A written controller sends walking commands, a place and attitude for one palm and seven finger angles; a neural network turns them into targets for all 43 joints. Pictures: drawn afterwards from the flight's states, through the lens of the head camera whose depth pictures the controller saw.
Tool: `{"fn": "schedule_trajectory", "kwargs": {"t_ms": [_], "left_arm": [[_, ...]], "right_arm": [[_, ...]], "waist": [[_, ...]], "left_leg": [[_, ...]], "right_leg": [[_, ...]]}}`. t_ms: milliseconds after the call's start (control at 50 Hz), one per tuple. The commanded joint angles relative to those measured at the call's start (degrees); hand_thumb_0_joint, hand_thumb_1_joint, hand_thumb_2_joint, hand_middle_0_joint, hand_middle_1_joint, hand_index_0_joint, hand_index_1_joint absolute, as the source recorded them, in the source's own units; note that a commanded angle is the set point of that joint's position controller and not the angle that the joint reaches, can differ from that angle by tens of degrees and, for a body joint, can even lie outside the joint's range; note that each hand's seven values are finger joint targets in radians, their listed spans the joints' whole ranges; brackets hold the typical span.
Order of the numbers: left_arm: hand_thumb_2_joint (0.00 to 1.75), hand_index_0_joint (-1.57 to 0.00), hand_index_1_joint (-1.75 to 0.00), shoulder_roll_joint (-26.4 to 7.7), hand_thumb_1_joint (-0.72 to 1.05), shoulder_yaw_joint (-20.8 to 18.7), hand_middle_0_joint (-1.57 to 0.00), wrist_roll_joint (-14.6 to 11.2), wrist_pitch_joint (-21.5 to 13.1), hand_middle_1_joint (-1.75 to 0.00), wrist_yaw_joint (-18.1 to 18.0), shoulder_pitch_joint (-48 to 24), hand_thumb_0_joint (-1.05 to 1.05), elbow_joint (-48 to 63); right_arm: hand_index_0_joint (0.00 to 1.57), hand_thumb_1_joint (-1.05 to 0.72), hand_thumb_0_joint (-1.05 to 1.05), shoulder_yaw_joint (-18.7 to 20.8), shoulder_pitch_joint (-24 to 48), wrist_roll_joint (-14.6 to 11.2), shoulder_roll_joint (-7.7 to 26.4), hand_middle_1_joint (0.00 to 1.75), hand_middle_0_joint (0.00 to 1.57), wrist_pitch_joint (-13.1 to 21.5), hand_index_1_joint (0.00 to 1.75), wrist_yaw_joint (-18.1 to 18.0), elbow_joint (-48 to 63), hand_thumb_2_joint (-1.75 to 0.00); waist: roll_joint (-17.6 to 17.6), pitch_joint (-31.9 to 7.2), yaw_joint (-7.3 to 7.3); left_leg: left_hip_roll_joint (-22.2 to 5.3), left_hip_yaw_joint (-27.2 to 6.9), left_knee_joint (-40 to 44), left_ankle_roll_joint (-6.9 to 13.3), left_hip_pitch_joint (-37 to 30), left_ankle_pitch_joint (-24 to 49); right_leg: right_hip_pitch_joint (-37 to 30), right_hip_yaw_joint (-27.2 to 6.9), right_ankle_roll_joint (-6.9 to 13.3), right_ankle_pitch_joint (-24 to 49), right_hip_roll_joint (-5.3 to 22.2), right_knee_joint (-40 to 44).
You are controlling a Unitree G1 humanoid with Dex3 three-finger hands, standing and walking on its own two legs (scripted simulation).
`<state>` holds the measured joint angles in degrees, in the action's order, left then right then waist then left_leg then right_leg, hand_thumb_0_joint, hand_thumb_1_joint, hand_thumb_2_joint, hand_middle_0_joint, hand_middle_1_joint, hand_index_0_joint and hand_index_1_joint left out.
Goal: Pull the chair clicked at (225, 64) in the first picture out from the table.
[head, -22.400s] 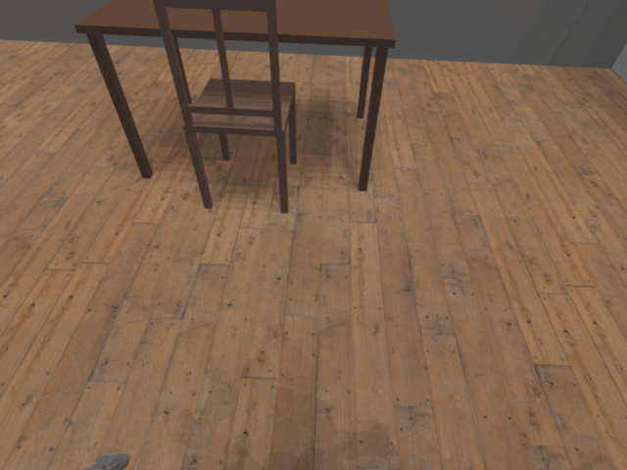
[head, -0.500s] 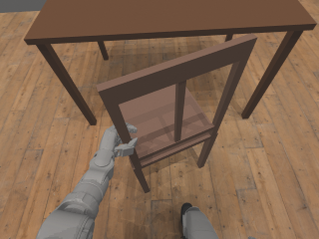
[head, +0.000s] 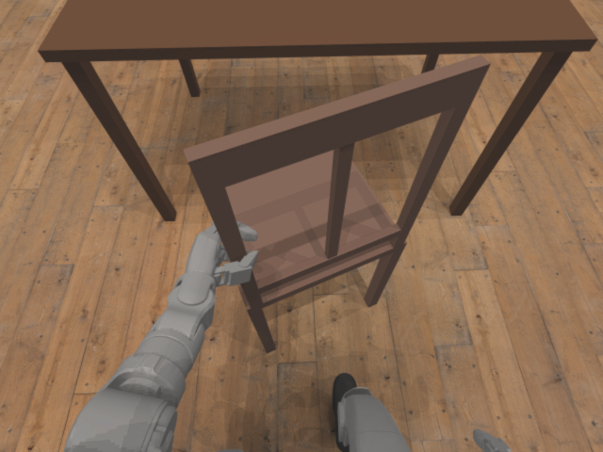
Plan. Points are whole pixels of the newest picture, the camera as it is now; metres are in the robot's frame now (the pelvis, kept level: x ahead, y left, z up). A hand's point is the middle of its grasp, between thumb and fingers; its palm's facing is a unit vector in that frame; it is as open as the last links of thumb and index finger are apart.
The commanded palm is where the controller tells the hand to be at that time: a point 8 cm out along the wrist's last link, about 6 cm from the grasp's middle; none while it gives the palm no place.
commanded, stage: step backward, pulling the chair out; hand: left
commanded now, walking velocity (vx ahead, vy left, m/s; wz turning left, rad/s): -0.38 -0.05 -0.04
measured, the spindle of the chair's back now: (336, 210) +0.47 -0.07 -0.05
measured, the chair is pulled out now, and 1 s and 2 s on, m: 0.24 0.26 0.40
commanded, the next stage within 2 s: none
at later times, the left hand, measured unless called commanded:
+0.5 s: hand (243, 270) +0.37 +0.08 -0.05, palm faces -0.11 -0.97 -0.22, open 5.8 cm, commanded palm +0.37 +0.13 -0.05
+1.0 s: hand (241, 279) +0.35 +0.08 -0.05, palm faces -0.13 -0.97 -0.22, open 5.8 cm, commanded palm +0.37 +0.13 -0.04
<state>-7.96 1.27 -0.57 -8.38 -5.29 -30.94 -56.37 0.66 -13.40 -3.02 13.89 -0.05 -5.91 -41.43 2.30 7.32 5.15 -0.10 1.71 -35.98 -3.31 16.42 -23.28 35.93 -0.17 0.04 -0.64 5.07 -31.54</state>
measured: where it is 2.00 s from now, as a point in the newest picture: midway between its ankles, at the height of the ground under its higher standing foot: outside the picture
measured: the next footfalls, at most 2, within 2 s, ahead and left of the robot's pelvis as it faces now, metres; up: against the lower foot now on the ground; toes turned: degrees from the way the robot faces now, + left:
right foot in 1.24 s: +0.05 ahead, -0.12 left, +0.00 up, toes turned -4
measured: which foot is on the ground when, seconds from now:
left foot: down 0.00-1.00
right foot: down 0.00-1.00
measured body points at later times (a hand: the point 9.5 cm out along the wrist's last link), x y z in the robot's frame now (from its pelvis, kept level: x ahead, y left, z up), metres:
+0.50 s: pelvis +0.00 -0.01 +0.00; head +0.08 -0.03 +0.44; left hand +0.37 +0.13 -0.04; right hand +0.06 -0.27 -0.15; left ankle -0.05 +0.16 -0.71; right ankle +0.17 -0.12 -0.71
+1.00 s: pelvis -0.01 +0.00 +0.01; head +0.07 -0.02 +0.45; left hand +0.35 +0.13 -0.03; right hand +0.05 -0.26 -0.14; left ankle -0.05 +0.15 -0.71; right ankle +0.08 -0.12 -0.72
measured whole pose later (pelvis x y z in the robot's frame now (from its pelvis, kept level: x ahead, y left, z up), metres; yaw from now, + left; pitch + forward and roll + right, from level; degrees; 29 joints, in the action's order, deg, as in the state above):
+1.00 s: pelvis -0.01 +0.00 +0.01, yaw -1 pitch +3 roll +1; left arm -7.4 2.2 -0.2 -7.8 -5.0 -27.8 -54.5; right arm 0.9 -15.5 -2.9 13.1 -1.6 -5.5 -41.8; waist -1.5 7.5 3.3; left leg -2.8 -0.1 -40.8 -3.1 18.2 -22.9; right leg 28.7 2.4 0.8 -10.2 1.9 -35.3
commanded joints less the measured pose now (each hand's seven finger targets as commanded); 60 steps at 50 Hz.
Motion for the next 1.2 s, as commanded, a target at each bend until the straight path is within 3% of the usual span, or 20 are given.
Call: {"fn": "schedule_trajectory", "kwargs": {"t_ms": [0,100,160,240,320,400,460,540,620,660,700,760,840,880,920,960,1020,1080,1120,1180], "left_arm": [[0.9,-0.5,-1.45,-8.1,0.9,-1.25,-0.5,1.17,-4.79,-1.45,-0.47,-18.69,0.0,16.25],[0.9,-0.5,-1.45,-9.66,0.9,-1.4,-0.5,0.2,-4.31,-1.45,0.19,-20.62,0.0,13.31],[0.9,-0.5,-1.45,-9.55,0.9,-1.77,-0.5,0.59,-5.06,-1.45,-0.15,-19.74,0.0,11.41],[0.9,-0.5,-1.45,-8.18,0.9,-1.3,-0.5,1.35,-5.83,-1.45,-0.52,-19.15,0.0,14.26],[0.9,-0.5,-1.45,-8.95,0.9,-1.78,-0.5,0.61,-5.37,-1.45,-0.28,-21.11,0.0,15.49],[0.9,-0.5,-1.45,-10.67,0.9,-2.31,-0.5,0.32,-4.59,-1.45,-0.16,-19.27,0.0,12.1],[0.9,-0.5,-1.45,-9.99,0.9,-2.02,-0.5,0.62,-5.03,-1.45,-0.55,-19.69,0.0,11.44],[0.9,-0.5,-1.45,-8.74,0.9,-1.46,-0.5,1.21,-5.24,-1.45,-0.82,-18.24,0.0,14.99],[0.9,-0.5,-1.45,-9.38,0.9,-1.66,-0.5,0.12,-4.26,-1.45,-0.49,-20.45,0.0,16.73],[0.9,-0.5,-1.45,-10.0,0.9,-1.01,-0.5,0.59,-3.59,-1.45,0.07,-19.07,0.0,14.34],[0.9,-0.5,-1.45,-11.28,0.9,-2.43,-0.5,0.42,-3.12,-1.45,-0.42,-18.58,0.0,12.93],[0.9,-0.5,-1.45,-10.5,0.9,-2.25,-0.5,0.5,-3.42,-1.45,-0.65,-18.6,0.0,12.06],[0.9,-0.5,-1.45,-7.93,0.9,-0.89,-0.5,1.33,-3.86,-1.45,-0.71,-16.67,0.0,17.62],[0.9,-0.5,-1.45,-9.12,0.9,-2.84,-0.5,0.38,-3.54,-1.45,-0.78,-19.61,0.0,19.31],[0.9,-0.5,-1.45,-6.8,0.9,-1.11,-0.5,0.43,-3.84,-1.45,-0.57,-21.08,0.0,16.69],[0.9,-0.5,-1.45,-6.88,0.9,-0.06,-0.5,0.25,-3.94,-1.45,0.0,-21.79,0.0,11.66],[0.9,-0.5,-1.45,-9.73,0.9,-1.41,-0.5,-0.09,-3.32,-1.45,0.15,-20.05,0.0,8.79],[0.9,-0.5,-1.45,-7.22,0.9,0.55,-0.5,-0.84,-3.59,-1.45,-0.15,-19.06,0.0,11.05],[0.9,-0.5,-1.45,-4.73,0.9,1.55,-0.5,-0.3,-4.12,-1.45,0.27,-21.38,0.0,13.61],[0.9,-0.5,-1.45,-6.7,0.9,-0.94,-0.5,0.45,-4.66,-1.45,-0.5,-21.03,0.0,13.61]], "right_arm": [[0.2,-0.9,0.0,2.89,-2.73,0.2,8.22,0.3,0.2,-0.24,0.3,-0.66,6.51,-0.9],[0.2,-0.9,0.0,3.03,-6.48,-0.83,6.98,0.3,0.2,0.6,0.3,-0.61,3.63,-0.9],[0.2,-0.9,0.0,2.3,-6.56,-0.45,6.85,0.3,0.2,1.58,0.3,-0.79,2.67,-0.9],[0.2,-0.9,0.0,2.65,-2.4,0.28,8.18,0.3,0.2,0.83,0.3,-1.01,6.01,-0.9],[0.2,-0.9,0.0,3.5,-4.67,-0.26,7.4,0.3,0.2,0.14,0.3,-0.98,5.36,-0.9],[0.2,-0.9,0.0,3.0,-7.2,-0.92,6.89,0.3,0.2,1.29,0.3,-0.6,2.58,-0.9],[0.2,-0.9,0.0,2.14,-6.62,-0.52,7.09,0.3,0.2,1.99,0.3,-0.77,2.35,-0.9],[0.2,-0.9,0.0,2.5,-2.17,0.14,8.69,0.3,0.2,0.88,0.3,-0.75,6.2,-0.9],[0.2,-0.9,0.0,3.37,-4.17,-0.5,7.72,0.3,0.2,-0.15,0.3,-0.81,6.0,-0.9],[0.2,-0.9,0.0,2.34,-5.05,-0.45,6.42,0.3,0.2,0.36,0.3,-0.16,4.74,-0.9],[0.2,-0.9,0.0,2.76,-6.93,-0.96,7.41,0.3,0.2,0.84,0.3,-0.11,3.22,-0.9],[0.2,-0.9,0.0,1.63,-6.62,-0.65,7.54,0.3,0.2,1.3,0.3,-0.3,3.06,-0.9],[0.2,-0.9,0.0,2.28,-1.36,0.9,8.97,0.3,0.2,0.45,0.3,-0.53,8.63,-0.9],[0.2,-0.9,0.0,2.4,-1.13,0.18,7.7,0.3,0.2,-0.2,0.3,-0.79,7.55,-0.9],[0.2,-0.9,0.0,3.72,-4.74,-0.04,7.6,0.3,0.2,-0.35,0.3,-0.39,5.97,-0.9],[0.2,-0.9,0.0,3.44,-4.49,0.13,7.65,0.3,0.2,0.55,0.3,-0.03,3.73,-0.9],[0.2,-0.9,0.0,2.29,-3.58,0.08,7.61,0.3,0.2,0.92,0.3,-0.88,2.26,-0.9],[0.2,-0.9,0.0,2.8,-2.04,0.45,9.76,0.3,0.2,0.07,0.3,-1.59,3.52,-0.9],[0.2,-0.9,0.0,2.69,-1.42,1.41,7.73,0.3,0.2,-1.24,0.3,-0.07,4.67,-0.9],[0.2,-0.9,0.0,2.38,0.38,1.35,7.06,0.3,0.2,-1.7,0.3,0.54,5.56,-0.9]], "waist": [[-8.64,-24.81,-3.27],[11.56,-24.95,-1.97],[5.91,-26.41,-1.77],[-13.63,-22.65,-3.42],[3.79,-27.44,-2.37],[13.04,-24.8,-2.33],[6.4,-28.39,-1.95],[-13.57,-23.68,-3.77],[5.5,-27.03,-2.74],[8.81,-23.01,-3.05],[12.86,-24.42,-2.93],[7.68,-28.48,-1.96],[-21.82,-20.24,-4.26],[-10.64,-20.18,-3.88],[5.04,-26.5,-2.66],[12.61,-25.73,-2.23],[4.42,-26.94,-2.54],[-9.82,-28.27,-2.3],[-16.14,-27.63,-2.65],[-13.61,-20.92,-3.39]], "left_leg": [[-9.35,-4.08,10.22,4.02,9.44,11.14],[-0.23,1.2,-3.97,1.77,-1.56,-3.92],[-1.97,1.48,5.24,2.76,-4.59,-0.44],[-10.39,-4.49,13.33,5.24,10.42,6.67],[-5.22,-0.76,1.18,2.11,4.85,9.77],[0.52,1.47,-6.12,2.07,-2.9,-4.74],[-1.61,0.94,5.56,2.79,-4.65,-0.98],[-9.94,-5.42,13.39,5.61,11.61,3.19],[-3.65,-0.23,1.0,2.27,5.37,3.76],[0.2,0.43,-6.3,2.03,0.86,-8.17],[1.07,1.18,-9.41,2.3,-2.94,-6.9],[-0.71,0.96,4.92,2.85,-5.01,-2.73],[-14.3,-9.62,19.08,8.38,15.37,2.31],[-16.45,-8.69,12.14,8.1,9.9,22.11],[-9.91,-3.71,-3.83,2.86,-1.43,31.59],[-2.8,-2.97,-13.53,-0.41,1.68,2.47],[-4.13,-4.24,-0.74,0.41,2.07,-1.41],[-12.0,-7.62,12.54,3.89,-8.38,29.85],[-16.96,-9.35,11.92,6.87,-6.21,37.46],[-18.09,-9.32,11.01,7.85,-2.31,35.74]], "right_leg": [[-27.85,-2.01,0.49,-0.04,1.57,-7.58],[-17.59,-9.16,4.07,-10.02,9.72,12.29],[-17.76,-4.87,1.29,-14.31,7.28,10.73],[-24.86,-0.75,-0.18,-7.79,0.45,-9.71],[-26.82,-7.14,2.88,10.24,6.48,-1.29],[-16.34,-9.29,4.25,-16.26,10.24,15.11],[-20.18,-5.03,1.61,-14.31,8.31,10.84],[-27.29,-1.43,-0.04,-9.91,1.22,-8.48],[-27.93,-8.32,2.87,5.19,7.75,2.56],[-16.53,-10.77,3.75,-18.78,11.05,14.31],[-16.32,-9.97,4.52,-23.38,11.57,19.1],[-21.2,-5.12,1.91,-17.71,9.61,13.67],[-26.68,1.25,-0.49,-13.88,-1.48,-17.42],[-26.63,0.69,-0.25,-7.07,-1.71,-16.67],[-29.41,-3.38,3.09,20.91,3.2,-0.07],[-29.91,-12.03,9.96,32.4,13.25,5.02],[-31.6,-8.5,7.69,29.48,13.81,3.34],[-23.24,-0.13,-0.08,10.69,2.59,-5.02],[-21.97,0.86,-0.61,-8.9,-1.12,-11.82],[-20.61,1.2,0.25,-16.5,-2.07,-10.46]]}}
